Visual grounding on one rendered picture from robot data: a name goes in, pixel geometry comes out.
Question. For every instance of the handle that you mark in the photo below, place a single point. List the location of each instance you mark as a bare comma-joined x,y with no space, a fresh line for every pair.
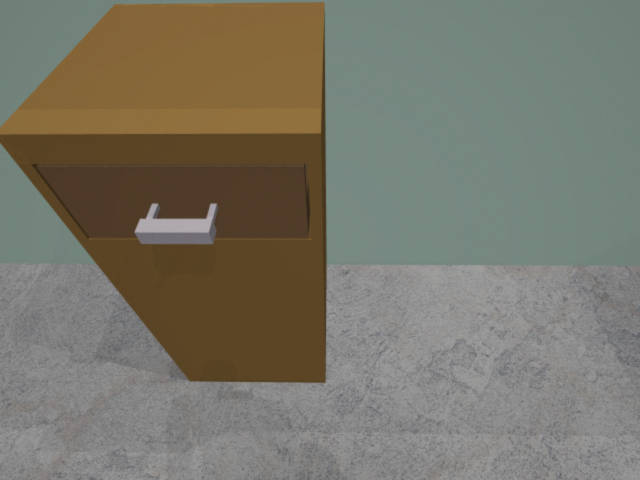
176,231

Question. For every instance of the cabinet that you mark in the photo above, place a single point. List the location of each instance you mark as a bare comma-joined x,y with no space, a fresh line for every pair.
199,83

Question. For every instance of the drawer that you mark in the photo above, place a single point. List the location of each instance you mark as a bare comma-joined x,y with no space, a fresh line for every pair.
254,200

